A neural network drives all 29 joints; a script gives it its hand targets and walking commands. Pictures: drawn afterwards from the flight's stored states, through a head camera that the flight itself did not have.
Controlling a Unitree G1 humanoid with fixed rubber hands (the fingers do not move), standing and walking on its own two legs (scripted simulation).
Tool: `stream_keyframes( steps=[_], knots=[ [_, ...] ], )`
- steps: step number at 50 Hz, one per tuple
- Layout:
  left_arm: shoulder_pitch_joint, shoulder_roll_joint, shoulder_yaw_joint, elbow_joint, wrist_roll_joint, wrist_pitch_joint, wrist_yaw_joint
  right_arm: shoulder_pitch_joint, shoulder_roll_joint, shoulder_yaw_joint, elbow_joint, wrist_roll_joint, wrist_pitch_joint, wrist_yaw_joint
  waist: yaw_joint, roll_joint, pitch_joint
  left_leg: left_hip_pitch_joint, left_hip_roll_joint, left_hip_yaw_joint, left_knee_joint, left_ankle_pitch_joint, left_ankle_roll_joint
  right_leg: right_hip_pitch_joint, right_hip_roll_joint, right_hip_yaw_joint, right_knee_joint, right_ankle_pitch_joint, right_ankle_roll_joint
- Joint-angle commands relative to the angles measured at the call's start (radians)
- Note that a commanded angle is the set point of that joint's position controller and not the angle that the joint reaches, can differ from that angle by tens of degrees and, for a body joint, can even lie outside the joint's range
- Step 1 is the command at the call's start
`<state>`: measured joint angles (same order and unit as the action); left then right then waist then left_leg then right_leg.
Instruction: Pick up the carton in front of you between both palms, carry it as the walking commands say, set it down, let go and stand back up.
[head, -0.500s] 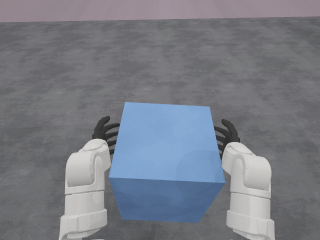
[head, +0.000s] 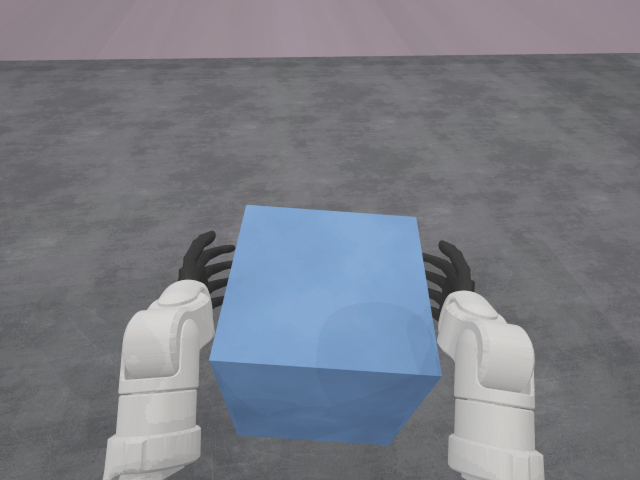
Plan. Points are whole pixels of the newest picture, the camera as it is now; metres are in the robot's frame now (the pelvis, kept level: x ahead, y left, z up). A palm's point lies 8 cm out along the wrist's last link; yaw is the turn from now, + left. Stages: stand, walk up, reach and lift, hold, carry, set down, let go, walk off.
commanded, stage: carry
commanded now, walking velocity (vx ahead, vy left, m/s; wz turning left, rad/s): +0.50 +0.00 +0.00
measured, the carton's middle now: (321, 332) +0.32 -0.01 +0.03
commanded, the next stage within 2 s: none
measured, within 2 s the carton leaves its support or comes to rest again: neither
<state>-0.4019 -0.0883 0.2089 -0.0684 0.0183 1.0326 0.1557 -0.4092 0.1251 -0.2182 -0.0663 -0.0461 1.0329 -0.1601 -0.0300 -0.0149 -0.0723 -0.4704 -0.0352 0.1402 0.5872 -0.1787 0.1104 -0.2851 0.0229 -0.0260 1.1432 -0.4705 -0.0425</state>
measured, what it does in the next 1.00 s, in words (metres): walks ahead: right foot, then left foot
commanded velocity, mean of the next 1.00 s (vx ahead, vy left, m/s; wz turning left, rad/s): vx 0.33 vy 0.00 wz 0.00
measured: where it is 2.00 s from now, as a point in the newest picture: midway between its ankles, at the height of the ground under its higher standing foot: (303, 360)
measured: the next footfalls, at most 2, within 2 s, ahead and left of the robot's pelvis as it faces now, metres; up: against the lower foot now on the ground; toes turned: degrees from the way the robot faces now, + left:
right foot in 0.44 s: +0.48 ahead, -0.07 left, +0.00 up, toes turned -6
left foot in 0.92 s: +0.77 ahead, +0.11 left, +0.00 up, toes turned -11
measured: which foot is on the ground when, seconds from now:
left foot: down 0.00-0.46, up 0.48-0.90, down 0.92-1.00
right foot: up 0.00-0.42, down 0.44-0.96, up 0.98-1.00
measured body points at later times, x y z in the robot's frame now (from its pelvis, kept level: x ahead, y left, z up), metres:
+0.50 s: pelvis +0.33 -0.01 +0.00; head +0.34 -0.02 +0.45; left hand +0.65 +0.15 +0.10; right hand +0.67 -0.15 +0.09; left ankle +0.12 +0.05 -0.65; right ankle +0.44 -0.07 -0.72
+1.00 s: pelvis +0.63 +0.02 +0.01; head +0.63 +0.03 +0.46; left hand +0.90 +0.18 +0.09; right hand +0.90 -0.12 +0.10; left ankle +0.73 +0.10 -0.72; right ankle +0.48 -0.06 -0.68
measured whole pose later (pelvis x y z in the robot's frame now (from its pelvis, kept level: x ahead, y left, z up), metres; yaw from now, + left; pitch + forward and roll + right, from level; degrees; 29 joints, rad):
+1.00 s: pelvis +0.63 +0.02 +0.01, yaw +0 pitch +3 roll +2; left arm -0.04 -0.13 0.10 -0.48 0.03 1.17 0.14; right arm -0.07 0.13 -0.05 -0.43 -0.04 1.15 -0.14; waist -0.01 -0.05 -0.08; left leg -0.40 0.00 0.23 0.42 -0.08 0.09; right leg -0.18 -0.03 -0.07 0.83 -0.51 0.03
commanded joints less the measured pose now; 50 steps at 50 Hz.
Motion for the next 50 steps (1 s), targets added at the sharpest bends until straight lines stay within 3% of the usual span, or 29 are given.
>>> stream_keyframes(
  steps=[1, 3, 5, 8, 10, 14, 17, 19, 20, 21, 22, 23, 24, 25, 26, 27, 28, 29, 34, 39, 41, 44, 45, 46, 47, 48, 49, 50],
  knots=[
    [-0.533, -0.72, -0.528, -0.067, -0.114, 0.015, 0.008, -0.534, 0.698, 0.593, -0.077, 0.208, 0.008, 0.02, -0.016, 0.073, -0.341, 0.581, 0.332, -0.558, -0.224, 0.171, 0.122, -0.442, -0.052, 0.058, 0.152, 0.049, -0.001],
    [-0.555, -0.764, -0.528, -0.061, -0.11, 0.002, 0.0, -0.637, 0.77, 0.638, -0.1, 0.26, -0.007, 0.045, 0.0, 0.059, -0.338, 0.487, 0.308, -0.471, -0.252, 0.143, 0.097, -0.396, -0.082, 0.048, 0.072, 0.103, 0.007],
    [-0.562, -0.788, -0.54, -0.057, -0.104, -0.011, -0.005, -0.668, 0.795, 0.657, -0.11, 0.283, -0.022, 0.058, 0.006, 0.079, -0.345, 0.469, 0.292, -0.408, -0.274, 0.157, 0.099, -0.4, -0.085, 0.024, 0.031, 0.143, 0.019],
    [-0.563, -0.78, -0.561, -0.074, -0.111, -0.023, -0.004, -0.639, 0.779, 0.651, -0.105, 0.277, -0.031, 0.054, -0.007, 0.085, -0.326, 0.536, 0.277, -0.331, -0.279, 0.309, 0.095, -0.487, -0.098, -0.006, -0.073, 0.223, 0.036],
    [-0.538, -0.768, -0.577, -0.09, -0.12, -0.019, -0.003, -0.579, 0.756, 0.637, -0.101, 0.26, -0.026, 0.046, -0.022, 0.088, -0.306, 0.596, 0.262, -0.286, -0.28, 0.438, 0.074, -0.53, -0.102, -0.029, -0.164, 0.283, 0.043],
    [-0.469, -0.755, -0.605, -0.128, -0.138, 0.008, -0.009, -0.464, 0.72, 0.619, -0.119, 0.226, 0.001, 0.041, -0.02, 0.11, -0.256, 0.663, 0.201, -0.193, -0.267, 0.625, 0.027, -0.501, -0.068, -0.097, -0.402, 0.392, 0.036],
    [-0.483, -0.739, -0.623, -0.155, -0.155, 0.026, -0.014, -0.449, 0.685, 0.609, -0.139, 0.208, 0.018, 0.04, -0.025, 0.137, -0.219, 0.674, 0.189, -0.136, -0.264, 0.736, 0.012, -0.412, -0.025, -0.159, -0.565, 0.475, 0.009],
    [-0.501, -0.726, -0.624, -0.16, -0.164, 0.034, -0.014, -0.454, 0.662, 0.603, -0.147, 0.201, 0.024, 0.036, -0.016, 0.17, -0.232, 0.645, 0.185, -0.093, -0.206, 0.906, -0.009, -0.25, 0.022, -0.196, -0.647, 0.507, -0.019],
    [-0.498, -0.716, -0.619, -0.153, -0.164, 0.035, -0.012, -0.463, 0.654, 0.601, -0.151, 0.197, 0.026, 0.032, -0.002, 0.196, -0.268, 0.628, 0.187, -0.069, -0.125, 0.964, -0.025, -0.137, 0.042, -0.212, -0.661, 0.486, -0.025],
    [-0.492, -0.709, -0.61, -0.142, -0.16, 0.034, -0.009, -0.477, 0.648, 0.6, -0.149, 0.195, 0.029, 0.029, 0.037, 0.187, -0.321, 0.581, 0.178, -0.022, 0.022, 0.938, -0.053, 0.028, 0.055, -0.221, -0.711, 0.483, -0.028],
    [-0.485, -0.703, -0.59, -0.13, -0.148, 0.032, -0.007, -0.5, 0.642, 0.602, -0.143, 0.191, 0.031, 0.026, 0.081, 0.128, -0.387, 0.442, 0.151, 0.009, 0.223, 0.711, -0.076, 0.245, -0.007, -0.149, -0.726, 0.465, -0.034],
    [-0.466, -0.677, -0.558, -0.116, -0.13, 0.033, -0.003, -0.526, 0.652, 0.603, -0.138, 0.192, 0.035, 0.024, 0.089, -0.04, -0.471, 0.225, 0.103, -0.009, 0.427, 0.301, -0.086, 0.474, -0.24, 0.155, -0.63, 0.555, -0.077],
    [-0.486, -0.667, -0.555, -0.112, -0.137, 0.032, 0.002, -0.487, 0.661, 0.607, -0.128, 0.196, 0.036, 0.024, 0.084, -0.285, -0.517, -0.117, -0.07, -0.076, 0.734, -0.305, -0.121, 0.667, -0.432, 0.594, -0.758, 0.462, -0.275],
    [-0.446, -0.702, -0.567, -0.094, -0.147, 0.033, -0.002, -0.493, 0.669, 0.605, -0.121, 0.196, 0.035, 0.021, 0.085, -0.189, -0.488, -0.21, -0.002, -0.173, 0.828, -0.3, -0.084, 0.63, -0.418, 0.576, -0.795, 0.414, -0.273],
    [-0.462, -0.742, -0.588, -0.109, -0.165, 0.027, -0.012, -0.499, 0.7, 0.598, -0.121, 0.193, 0.031, 0.021, 0.084, -0.149, -0.452, -0.239, 0.035, -0.185, 0.81, -0.262, -0.064, 0.571, -0.379, 0.484, -0.8, 0.456, -0.242],
    [-0.494, -0.78, -0.613, -0.128, -0.188, 0.021, -0.025, -0.498, 0.733, 0.597, -0.114, 0.19, 0.025, 0.024, 0.067, -0.036, -0.399, -0.221, 0.066, -0.171, 0.733, -0.218, -0.06, 0.472, -0.354, 0.387, -0.815, 0.498, -0.199],
    [-0.521, -0.817, -0.64, -0.148, -0.206, 0.014, -0.039, -0.478, 0.761, 0.596, -0.109, 0.181, 0.019, 0.03, 0.056, -0.007, -0.378, -0.203, 0.096, -0.171, 0.657, -0.193, -0.065, 0.406, -0.345, 0.33, -0.835, 0.496, -0.175],
    [-0.531, -0.846, -0.657, -0.156, -0.218, 0.007, -0.052, -0.464, 0.787, 0.603, -0.107, 0.172, 0.014, 0.037, 0.047, -0.002, -0.377, -0.159, 0.107, -0.162, 0.595, -0.171, -0.073, 0.358, -0.331, 0.284, -0.862, 0.464, -0.153],
    [-0.396, -0.881, -0.71, -0.197, -0.22, -0.002, -0.098, -0.337, 0.851, 0.689, -0.147, 0.167, -0.002, 0.072, 0.046, -0.076, -0.324, -0.177, 0.119, -0.079, 0.294, -0.066, -0.127, 0.355, -0.29, 0.123, -0.94, 0.555, -0.147],
    [-0.189, -0.873, -0.721, -0.303, -0.217, 0.026, -0.114, -0.186, 0.877, 0.759, -0.282, 0.214, 0.022, 0.085, 0.048, -0.124, -0.26, -0.137, 0.06, 0.017, 0.073, 0.101, -0.149, 0.418, -0.221, -0.051, -0.853, 1.075, -0.062],
    [-0.096, -0.866, -0.712, -0.357, -0.213, 0.051, -0.118, -0.127, 0.874, 0.784, -0.359, 0.24, 0.047, 0.092, 0.052, -0.134, -0.246, -0.093, 0.031, 0.051, -0.018, 0.173, -0.151, 0.434, -0.197, -0.1, -0.82, 1.129, -0.04],
    [0.024, -0.842, -0.699, -0.423, -0.204, 0.092, -0.122, -0.034, 0.852, 0.797, -0.445, 0.264, 0.092, 0.103, 0.056, -0.141, -0.234, 0.091, -0.002, 0.108, -0.189, 0.294, -0.144, 0.396, -0.178, -0.144, -0.697, 1.093, -0.007],
    [0.049, -0.83, -0.7, -0.446, -0.206, 0.105, -0.125, 0.0, 0.844, 0.796, -0.469, 0.263, 0.105, 0.107, 0.043, -0.124, -0.24, 0.226, 0.002, 0.119, -0.302, 0.409, -0.139, 0.34, -0.17, -0.168, -0.609, 1.076, 0.022],
    [0.051, -0.816, -0.706, -0.473, -0.211, 0.118, -0.129, 0.038, 0.83, 0.789, -0.489, 0.256, 0.119, 0.113, 0.03, -0.103, -0.269, 0.401, 0.07, 0.067, -0.326, 0.546, -0.133, 0.248, -0.166, -0.158, -0.525, 0.941, 0.06],
    [0.006, -0.792, -0.719, -0.509, -0.223, 0.134, -0.131, 0.025, 0.802, 0.778, -0.505, 0.245, 0.13, 0.116, 0.017, 0.067, -0.372, 0.7, 0.301, -0.158, -0.127, 1.145, -0.042, 0.027, -0.137, -0.131, -0.32, 0.528, 0.095],
    [0.015, -0.783, -0.751, -0.525, -0.244, 0.152, -0.135, 0.05, 0.796, 0.772, -0.479, 0.253, 0.14, 0.118, 0.0, 0.201, -0.47, 0.892, 0.443, -0.331, -0.085, 1.371, 0.125, -0.17, -0.024, -0.069, -0.147, -0.033, 0.108],
    [0.028, -0.787, -0.77, -0.546, -0.254, 0.16, -0.139, 0.078, 0.794, 0.771, -0.49, 0.263, 0.144, 0.124, 0.009, 0.16, -0.459, 0.811, 0.452, -0.314, -0.139, 1.264, 0.154, -0.19, -0.036, 0.001, -0.12, -0.149, 0.094],
    [0.003, -0.806, -0.78, -0.558, -0.261, 0.164, -0.145, 0.065, 0.818, 0.774, -0.503, 0.271, 0.145, 0.131, 0.01, 0.146, -0.437, 0.738, 0.429, -0.285, -0.19, 1.055, 0.141, -0.186, -0.056, 0.032, -0.16, -0.146, 0.078]
  ],
)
